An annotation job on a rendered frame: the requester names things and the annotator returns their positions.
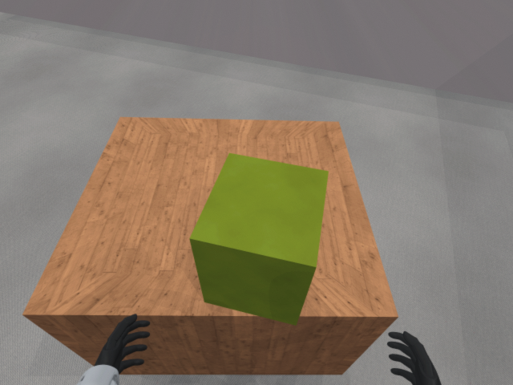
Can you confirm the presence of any pedestal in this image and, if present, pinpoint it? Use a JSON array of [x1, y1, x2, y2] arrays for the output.
[[22, 117, 398, 375]]

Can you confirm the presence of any robot left forearm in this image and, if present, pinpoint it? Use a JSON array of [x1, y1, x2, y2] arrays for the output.
[[76, 365, 119, 385]]

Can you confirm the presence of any right robot hand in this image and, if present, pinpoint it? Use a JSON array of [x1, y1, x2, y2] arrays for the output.
[[387, 331, 442, 385]]

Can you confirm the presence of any carton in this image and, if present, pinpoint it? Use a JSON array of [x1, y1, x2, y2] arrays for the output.
[[189, 153, 329, 326]]

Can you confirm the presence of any left robot hand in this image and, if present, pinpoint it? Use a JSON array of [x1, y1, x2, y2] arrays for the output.
[[95, 314, 150, 374]]

